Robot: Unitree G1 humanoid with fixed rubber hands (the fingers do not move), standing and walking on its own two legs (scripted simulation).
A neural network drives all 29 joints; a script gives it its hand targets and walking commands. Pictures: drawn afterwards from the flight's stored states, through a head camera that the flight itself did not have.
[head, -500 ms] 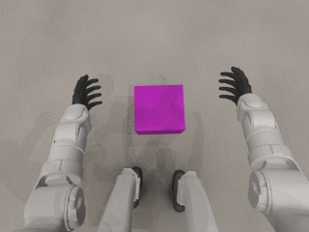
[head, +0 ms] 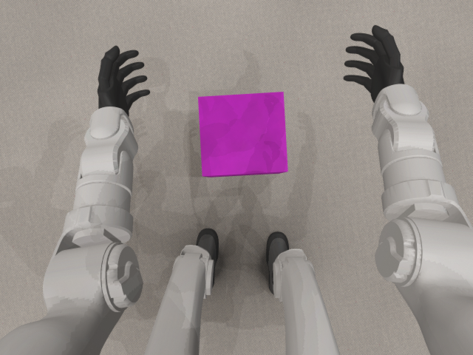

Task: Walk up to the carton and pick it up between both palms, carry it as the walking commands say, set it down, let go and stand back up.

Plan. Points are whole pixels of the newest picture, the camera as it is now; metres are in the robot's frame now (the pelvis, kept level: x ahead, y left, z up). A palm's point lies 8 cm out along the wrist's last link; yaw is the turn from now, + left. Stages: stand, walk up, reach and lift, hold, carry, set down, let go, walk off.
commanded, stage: reach and lift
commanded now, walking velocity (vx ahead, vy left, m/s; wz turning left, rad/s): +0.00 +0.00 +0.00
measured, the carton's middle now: (242, 139) +0.49 +0.01 -0.56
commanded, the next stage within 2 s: none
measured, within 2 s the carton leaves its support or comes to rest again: neither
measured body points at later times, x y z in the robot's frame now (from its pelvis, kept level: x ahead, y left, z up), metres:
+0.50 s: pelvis -0.04 -0.01 -0.15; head +0.30 -0.02 +0.15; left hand +0.48 +0.21 -0.28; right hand +0.52 -0.20 -0.28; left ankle +0.06 +0.12 -0.62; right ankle +0.06 -0.12 -0.62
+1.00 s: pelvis -0.05 +0.00 -0.25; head +0.31 -0.01 +0.01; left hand +0.48 +0.21 -0.42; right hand +0.52 -0.19 -0.42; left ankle +0.06 +0.12 -0.62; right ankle +0.06 -0.12 -0.62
